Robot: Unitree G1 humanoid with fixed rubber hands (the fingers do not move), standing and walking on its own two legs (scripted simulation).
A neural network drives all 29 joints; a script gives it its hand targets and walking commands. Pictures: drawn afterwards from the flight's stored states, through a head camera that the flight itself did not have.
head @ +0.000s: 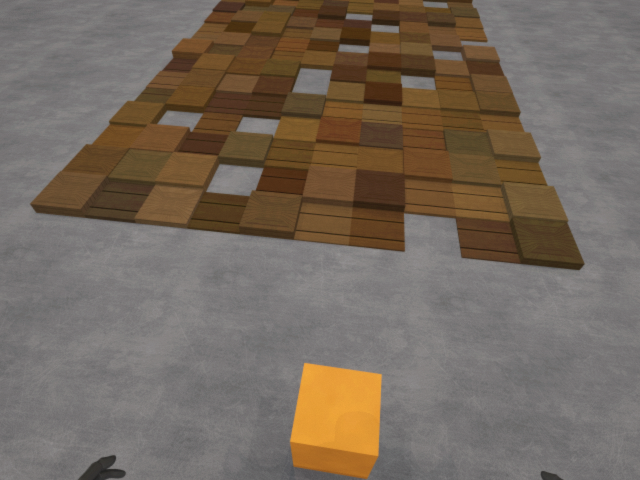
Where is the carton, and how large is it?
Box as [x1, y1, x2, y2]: [290, 363, 381, 478]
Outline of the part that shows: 304,363 290,439 293,465 304,468 366,478 377,457 378,452 381,374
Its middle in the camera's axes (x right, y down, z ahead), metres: +0.05 +0.49 +1.07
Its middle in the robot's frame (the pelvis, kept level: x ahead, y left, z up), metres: +0.40 -0.04 -0.66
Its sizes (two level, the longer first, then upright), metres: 0.210 0.200 0.250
